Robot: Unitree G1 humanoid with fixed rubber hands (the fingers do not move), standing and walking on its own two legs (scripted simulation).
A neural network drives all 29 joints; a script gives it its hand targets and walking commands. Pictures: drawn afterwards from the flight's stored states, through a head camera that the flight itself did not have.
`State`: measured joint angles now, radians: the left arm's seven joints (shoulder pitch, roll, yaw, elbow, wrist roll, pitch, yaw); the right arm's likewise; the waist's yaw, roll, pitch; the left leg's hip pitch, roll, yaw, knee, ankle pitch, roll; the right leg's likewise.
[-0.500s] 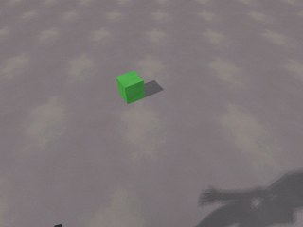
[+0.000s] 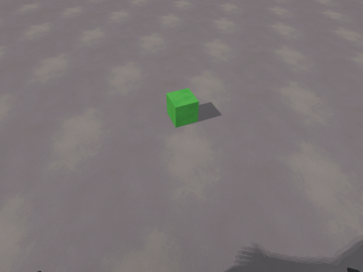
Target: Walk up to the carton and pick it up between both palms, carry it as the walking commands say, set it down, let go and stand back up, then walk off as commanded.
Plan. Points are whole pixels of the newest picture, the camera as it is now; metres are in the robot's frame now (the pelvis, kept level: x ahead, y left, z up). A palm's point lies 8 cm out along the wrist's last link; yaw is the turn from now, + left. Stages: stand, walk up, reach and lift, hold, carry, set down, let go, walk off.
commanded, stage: walk up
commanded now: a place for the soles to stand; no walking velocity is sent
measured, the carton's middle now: (182, 107) +1.47 +0.10 -0.66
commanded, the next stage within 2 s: none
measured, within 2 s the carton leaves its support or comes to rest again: neither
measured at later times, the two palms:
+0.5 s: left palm (60, 209) +0.28 +0.34 -0.05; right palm (326, 221) +0.30 -0.34 -0.09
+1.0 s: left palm (79, 161) +0.45 +0.38 -0.09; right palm (287, 144) +0.53 -0.29 -0.05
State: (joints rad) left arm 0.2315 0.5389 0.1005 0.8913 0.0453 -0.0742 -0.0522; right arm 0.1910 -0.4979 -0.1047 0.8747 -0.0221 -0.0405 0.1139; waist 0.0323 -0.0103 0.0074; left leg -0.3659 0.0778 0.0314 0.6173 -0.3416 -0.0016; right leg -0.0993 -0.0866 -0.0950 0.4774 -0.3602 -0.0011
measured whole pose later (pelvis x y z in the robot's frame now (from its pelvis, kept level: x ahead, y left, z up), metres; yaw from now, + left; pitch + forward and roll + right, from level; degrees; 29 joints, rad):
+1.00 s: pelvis +0.41 +0.05 +0.00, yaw +5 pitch -1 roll +1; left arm 0.33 0.47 0.05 0.78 0.01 -0.07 -0.08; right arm 0.29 -0.48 -0.08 0.73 0.00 -0.11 0.06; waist -0.02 -0.05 0.04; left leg -0.23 0.01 0.10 0.50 -0.26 0.04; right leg -0.51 -0.11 -0.01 0.82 -0.28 0.00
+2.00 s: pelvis +0.79 +0.06 -0.01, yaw +7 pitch -1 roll -1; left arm 0.34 0.50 0.08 0.73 0.01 -0.10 -0.04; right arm 0.30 -0.47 -0.06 0.76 -0.01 -0.08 0.06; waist 0.03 0.03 0.04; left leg -0.47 0.07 0.03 0.82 -0.38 0.02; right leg -0.29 -0.04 -0.08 0.59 -0.29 -0.02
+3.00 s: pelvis +0.98 +0.09 +0.00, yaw +7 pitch -2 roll +0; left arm 0.09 0.42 -0.01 1.02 -0.01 -0.05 0.01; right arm 0.02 -0.42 -0.01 1.02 0.01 -0.03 0.01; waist 0.01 0.00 0.05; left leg -0.22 0.03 0.03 0.53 -0.27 0.00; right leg -0.22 -0.04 -0.04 0.52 -0.26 0.02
